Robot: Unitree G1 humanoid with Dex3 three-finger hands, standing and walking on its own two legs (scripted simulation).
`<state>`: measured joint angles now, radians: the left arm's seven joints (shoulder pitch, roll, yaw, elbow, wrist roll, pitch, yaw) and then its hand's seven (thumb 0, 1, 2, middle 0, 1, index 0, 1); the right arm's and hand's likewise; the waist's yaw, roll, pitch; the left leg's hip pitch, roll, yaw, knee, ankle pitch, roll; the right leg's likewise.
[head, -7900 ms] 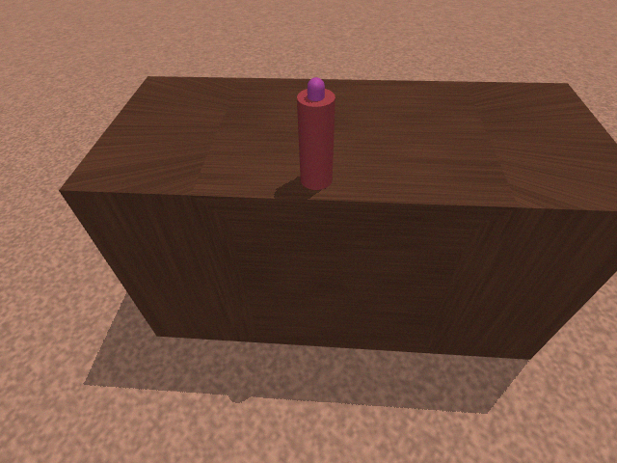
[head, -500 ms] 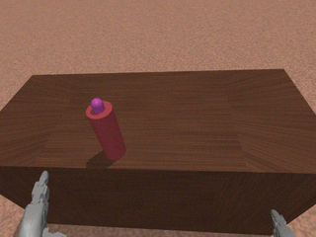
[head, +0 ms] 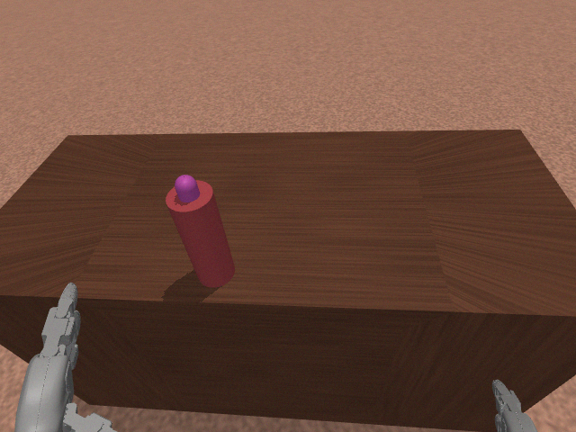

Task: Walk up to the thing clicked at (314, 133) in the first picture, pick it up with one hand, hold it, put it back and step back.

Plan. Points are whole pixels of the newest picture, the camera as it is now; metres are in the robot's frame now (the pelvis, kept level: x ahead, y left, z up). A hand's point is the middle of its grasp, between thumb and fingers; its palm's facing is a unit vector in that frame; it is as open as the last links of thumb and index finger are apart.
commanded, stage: rise first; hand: left
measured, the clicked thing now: (202, 231) +0.44 +0.19 +0.04
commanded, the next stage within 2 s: go down in 0.16 s
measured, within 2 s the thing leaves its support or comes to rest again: neither
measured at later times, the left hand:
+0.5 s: hand (97, 365) +0.20 +0.26 +0.08, palm faces +0.29 -0.90 -0.32, open 17.6 cm
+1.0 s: hand (76, 287) +0.29 +0.31 +0.10, palm faces +0.14 -0.99 -0.02, open 17.7 cm
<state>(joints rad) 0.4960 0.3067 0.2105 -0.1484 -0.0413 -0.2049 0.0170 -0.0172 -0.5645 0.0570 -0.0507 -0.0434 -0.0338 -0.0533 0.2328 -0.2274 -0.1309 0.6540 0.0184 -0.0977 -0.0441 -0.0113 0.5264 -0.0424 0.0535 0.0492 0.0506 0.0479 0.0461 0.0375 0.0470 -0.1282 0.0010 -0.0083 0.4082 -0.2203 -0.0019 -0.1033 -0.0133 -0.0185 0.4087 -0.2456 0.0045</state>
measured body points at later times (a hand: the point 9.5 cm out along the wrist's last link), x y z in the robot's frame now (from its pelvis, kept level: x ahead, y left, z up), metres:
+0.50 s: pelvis +0.00 +0.01 -0.01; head -0.01 +0.00 +0.44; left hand +0.18 +0.30 +0.10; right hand +0.16 -0.25 -0.09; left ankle +0.00 +0.12 -0.74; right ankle -0.01 -0.12 -0.74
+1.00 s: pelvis +0.01 +0.01 -0.01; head +0.01 +0.01 +0.44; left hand +0.28 +0.37 +0.10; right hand +0.15 -0.25 -0.10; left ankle +0.00 +0.12 -0.74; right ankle -0.01 -0.12 -0.74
